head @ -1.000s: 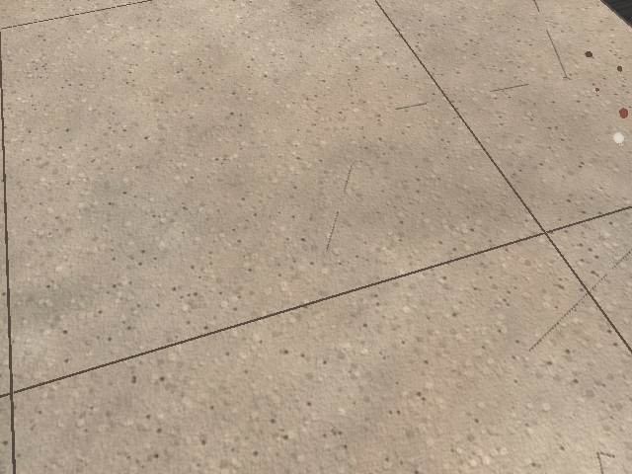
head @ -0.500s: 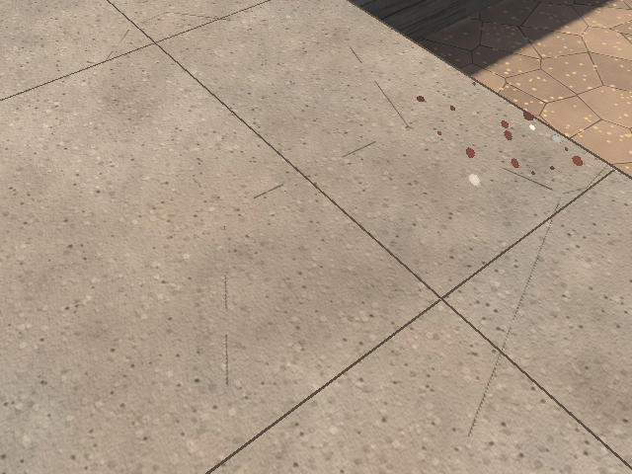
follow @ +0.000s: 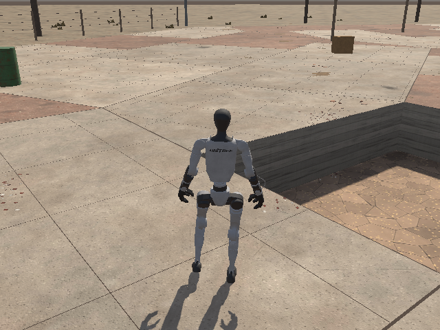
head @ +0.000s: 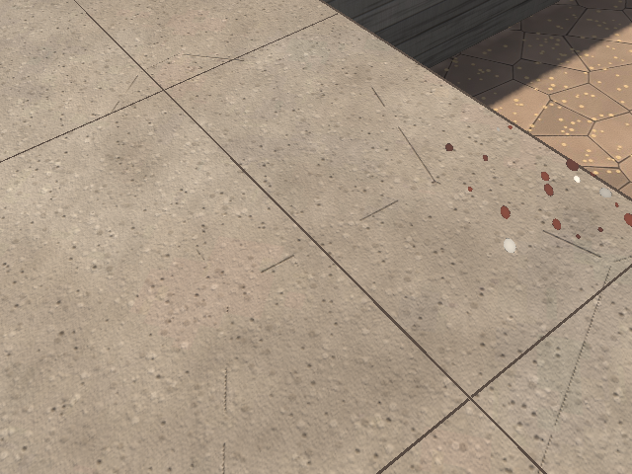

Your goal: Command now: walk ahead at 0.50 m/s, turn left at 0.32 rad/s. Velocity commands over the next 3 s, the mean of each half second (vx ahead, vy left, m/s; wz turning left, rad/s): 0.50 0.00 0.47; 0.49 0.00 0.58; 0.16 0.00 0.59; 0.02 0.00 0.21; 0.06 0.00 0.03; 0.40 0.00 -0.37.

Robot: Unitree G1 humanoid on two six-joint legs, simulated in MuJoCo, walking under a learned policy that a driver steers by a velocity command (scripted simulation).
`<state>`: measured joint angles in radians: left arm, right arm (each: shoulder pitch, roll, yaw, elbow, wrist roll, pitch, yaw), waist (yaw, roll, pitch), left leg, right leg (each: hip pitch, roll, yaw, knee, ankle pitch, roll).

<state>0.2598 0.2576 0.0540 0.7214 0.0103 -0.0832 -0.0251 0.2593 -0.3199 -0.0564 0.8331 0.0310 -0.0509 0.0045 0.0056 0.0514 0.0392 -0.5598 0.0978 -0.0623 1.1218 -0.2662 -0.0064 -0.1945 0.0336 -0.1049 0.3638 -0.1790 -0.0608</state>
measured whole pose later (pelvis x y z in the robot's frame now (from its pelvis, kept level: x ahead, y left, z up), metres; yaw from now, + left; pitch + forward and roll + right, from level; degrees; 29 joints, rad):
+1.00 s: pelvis +0.55 +0.11 +0.00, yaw +35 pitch +1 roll -1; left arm 0.23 0.26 0.06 0.75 0.01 -0.10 -0.01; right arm 0.28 -0.32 -0.07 0.68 0.03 -0.01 -0.01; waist 0.02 0.05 0.03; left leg -0.53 0.03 -0.07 1.16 -0.34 0.00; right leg -0.23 0.03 -0.06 0.41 -0.19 -0.03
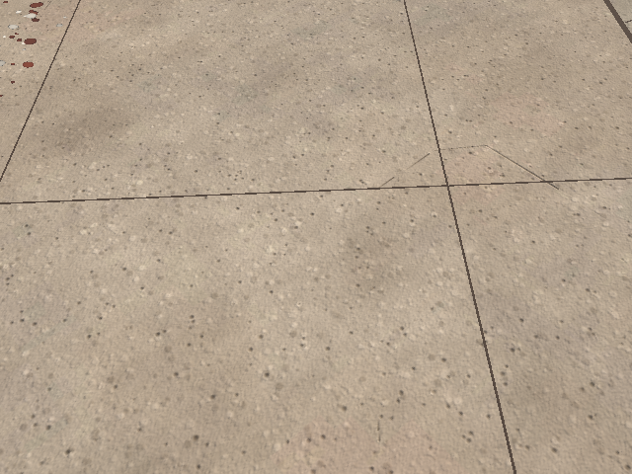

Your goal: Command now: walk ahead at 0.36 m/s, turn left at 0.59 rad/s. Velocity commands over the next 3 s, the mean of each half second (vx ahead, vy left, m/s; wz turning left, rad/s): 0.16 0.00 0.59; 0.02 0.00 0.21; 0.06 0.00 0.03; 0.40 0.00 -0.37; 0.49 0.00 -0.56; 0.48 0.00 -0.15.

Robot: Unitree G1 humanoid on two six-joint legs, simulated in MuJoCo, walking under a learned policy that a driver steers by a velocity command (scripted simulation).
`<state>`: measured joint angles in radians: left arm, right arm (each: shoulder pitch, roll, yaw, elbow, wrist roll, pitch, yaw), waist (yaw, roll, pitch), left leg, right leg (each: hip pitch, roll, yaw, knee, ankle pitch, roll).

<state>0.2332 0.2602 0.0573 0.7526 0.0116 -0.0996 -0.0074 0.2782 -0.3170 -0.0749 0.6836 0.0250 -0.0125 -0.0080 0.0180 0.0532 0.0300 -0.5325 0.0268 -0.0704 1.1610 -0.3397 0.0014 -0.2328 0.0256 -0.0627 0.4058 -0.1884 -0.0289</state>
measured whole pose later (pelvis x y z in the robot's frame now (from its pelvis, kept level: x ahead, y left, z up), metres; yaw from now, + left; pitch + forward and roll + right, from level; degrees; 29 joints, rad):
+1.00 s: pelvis +0.20 -0.01 -0.01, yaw +22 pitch -1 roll +0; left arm 0.16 0.23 0.00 0.78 0.01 -0.03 -0.01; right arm 0.20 -0.26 -0.05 0.71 -0.01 0.04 -0.02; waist 0.01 0.01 0.03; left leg -0.24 -0.01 -0.09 0.52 -0.27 -0.04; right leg -0.25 0.00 0.00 0.54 -0.28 0.00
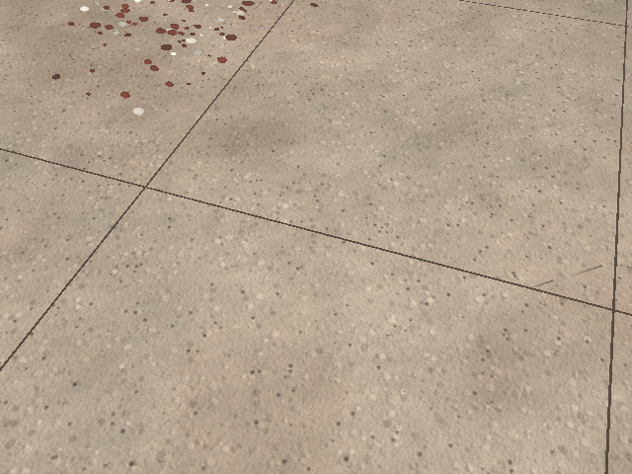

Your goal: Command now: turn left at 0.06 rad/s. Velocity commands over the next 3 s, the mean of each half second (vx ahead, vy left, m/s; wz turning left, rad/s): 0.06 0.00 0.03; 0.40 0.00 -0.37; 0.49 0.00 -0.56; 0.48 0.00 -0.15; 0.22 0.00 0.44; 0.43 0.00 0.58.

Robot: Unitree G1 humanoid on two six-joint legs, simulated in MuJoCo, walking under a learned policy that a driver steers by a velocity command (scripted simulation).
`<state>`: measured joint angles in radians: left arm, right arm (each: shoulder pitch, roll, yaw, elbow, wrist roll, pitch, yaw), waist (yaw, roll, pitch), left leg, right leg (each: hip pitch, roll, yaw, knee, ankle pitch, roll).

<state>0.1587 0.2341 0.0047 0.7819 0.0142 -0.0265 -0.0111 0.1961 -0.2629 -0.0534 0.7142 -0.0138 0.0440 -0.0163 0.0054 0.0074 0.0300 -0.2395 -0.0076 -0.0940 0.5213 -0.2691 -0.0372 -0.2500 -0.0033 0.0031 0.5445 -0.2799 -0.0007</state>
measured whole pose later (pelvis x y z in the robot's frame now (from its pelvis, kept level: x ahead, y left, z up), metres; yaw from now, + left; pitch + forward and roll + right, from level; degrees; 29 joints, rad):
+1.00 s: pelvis +0.23 -0.03 -0.03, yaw -14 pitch +2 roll +1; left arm 0.00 0.26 0.04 0.70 -0.03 -0.05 -0.07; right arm 0.44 -0.25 -0.05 0.98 0.00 -0.06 -0.03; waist -0.05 -0.01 0.04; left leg 0.15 0.08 0.21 0.46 -0.51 -0.05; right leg -0.55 0.02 -0.07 0.62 -0.12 -0.12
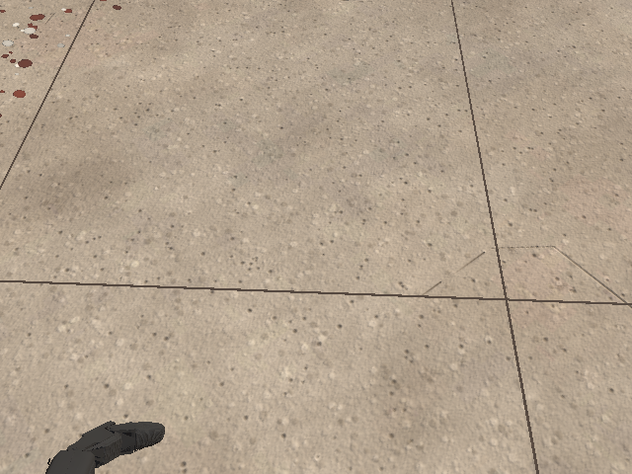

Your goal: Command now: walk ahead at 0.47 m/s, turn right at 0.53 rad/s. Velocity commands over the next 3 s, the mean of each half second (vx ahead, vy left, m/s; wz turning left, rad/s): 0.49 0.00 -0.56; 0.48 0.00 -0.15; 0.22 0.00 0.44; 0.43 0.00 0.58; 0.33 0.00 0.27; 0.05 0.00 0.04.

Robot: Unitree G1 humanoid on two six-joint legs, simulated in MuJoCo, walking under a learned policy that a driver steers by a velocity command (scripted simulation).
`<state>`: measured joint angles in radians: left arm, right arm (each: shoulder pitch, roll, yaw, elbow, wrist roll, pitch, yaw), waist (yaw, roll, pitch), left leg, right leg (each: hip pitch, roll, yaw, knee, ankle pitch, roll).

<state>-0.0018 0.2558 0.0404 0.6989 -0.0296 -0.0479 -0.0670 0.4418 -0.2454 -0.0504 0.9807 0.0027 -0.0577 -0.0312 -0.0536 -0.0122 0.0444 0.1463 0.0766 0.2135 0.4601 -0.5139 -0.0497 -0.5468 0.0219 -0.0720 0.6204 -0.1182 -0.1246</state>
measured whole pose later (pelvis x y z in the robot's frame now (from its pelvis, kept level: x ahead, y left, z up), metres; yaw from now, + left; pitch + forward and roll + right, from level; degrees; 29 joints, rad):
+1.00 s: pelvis +0.55 -0.12 +0.02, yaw -19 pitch +2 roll +1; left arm 0.01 0.26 0.03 0.62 0.01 -0.09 -0.03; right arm 0.43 -0.30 -0.05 0.88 0.01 -0.06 0.00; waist -0.10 0.00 0.02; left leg -0.08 0.01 -0.04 0.56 -0.45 -0.02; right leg -0.47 -0.02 0.00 0.52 -0.08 -0.03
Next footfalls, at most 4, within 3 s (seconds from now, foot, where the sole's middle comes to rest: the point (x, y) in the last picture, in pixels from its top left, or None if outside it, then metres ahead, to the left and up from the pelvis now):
0.50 left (289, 451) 0.50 0.06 -0.74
0.98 right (441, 375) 0.64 -0.28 -0.75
1.48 left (331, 339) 0.74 -0.04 -0.75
1.92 right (403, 237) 1.03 -0.25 -0.74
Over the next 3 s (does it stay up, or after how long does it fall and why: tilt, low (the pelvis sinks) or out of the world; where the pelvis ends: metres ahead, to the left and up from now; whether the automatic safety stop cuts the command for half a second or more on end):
stays up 1.17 -0.06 0.03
